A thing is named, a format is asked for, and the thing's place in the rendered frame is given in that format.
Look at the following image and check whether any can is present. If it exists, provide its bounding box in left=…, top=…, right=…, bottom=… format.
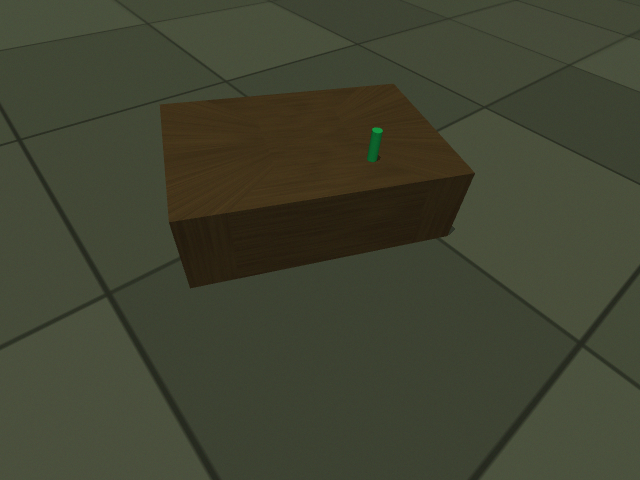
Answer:
left=367, top=127, right=383, bottom=162

